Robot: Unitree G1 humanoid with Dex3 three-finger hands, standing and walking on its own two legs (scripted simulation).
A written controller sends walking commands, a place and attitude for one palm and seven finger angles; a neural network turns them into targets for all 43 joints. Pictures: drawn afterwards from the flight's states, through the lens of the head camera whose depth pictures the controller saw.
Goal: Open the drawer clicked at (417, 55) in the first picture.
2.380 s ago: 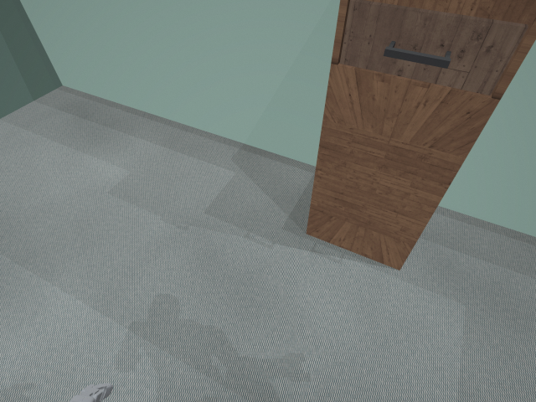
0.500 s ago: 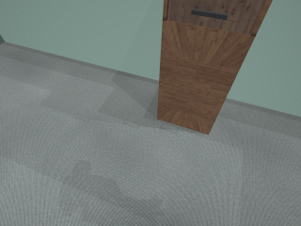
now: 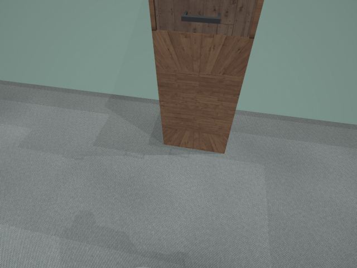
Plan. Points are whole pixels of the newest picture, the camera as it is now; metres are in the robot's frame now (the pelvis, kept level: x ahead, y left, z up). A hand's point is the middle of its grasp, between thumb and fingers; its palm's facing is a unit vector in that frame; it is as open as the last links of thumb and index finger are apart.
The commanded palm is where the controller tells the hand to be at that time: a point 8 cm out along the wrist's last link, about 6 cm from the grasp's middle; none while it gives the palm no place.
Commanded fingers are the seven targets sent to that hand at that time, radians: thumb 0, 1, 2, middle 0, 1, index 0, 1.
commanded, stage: take the last steps up to it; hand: left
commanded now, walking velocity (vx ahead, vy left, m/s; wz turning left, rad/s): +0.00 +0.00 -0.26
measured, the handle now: (201, 16) +0.95 +0.00 +0.13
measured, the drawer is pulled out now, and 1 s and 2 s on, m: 0.00 0.00 0.00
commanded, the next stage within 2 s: come to a stop and stand still in 1.48 s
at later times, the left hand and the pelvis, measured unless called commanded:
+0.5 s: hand out of the picture +0.08 +0.23 -0.18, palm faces -0.17 -0.98 -0.14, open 7.4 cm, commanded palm none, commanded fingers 0.00 0.90 0.90 -0.20 -0.30 -0.20 -0.30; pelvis +0.01 +0.03 +0.01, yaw -10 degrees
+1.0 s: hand (148, 241) +0.22 +0.11 -0.18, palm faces -0.12 -0.98 -0.19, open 7.1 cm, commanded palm none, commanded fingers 0.00 0.90 0.90 -0.20 -0.30 -0.20 -0.30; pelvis +0.16 -0.06 -0.01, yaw -8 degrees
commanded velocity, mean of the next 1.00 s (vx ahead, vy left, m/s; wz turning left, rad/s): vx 0.28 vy -0.09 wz -0.07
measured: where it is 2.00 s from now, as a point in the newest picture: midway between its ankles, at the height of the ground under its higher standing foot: (208, 237)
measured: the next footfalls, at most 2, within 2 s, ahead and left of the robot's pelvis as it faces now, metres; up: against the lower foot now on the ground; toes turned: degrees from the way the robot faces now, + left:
left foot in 0.16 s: +0.01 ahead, +0.15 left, +0.00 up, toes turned -3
right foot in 0.72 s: +0.12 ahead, -0.19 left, +0.00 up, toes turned -19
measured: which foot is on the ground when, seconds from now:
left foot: up 0.00-0.14, down 0.16-0.72, up 0.74-1.00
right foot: down 0.00-0.16, up 0.18-0.70, down 0.72-1.00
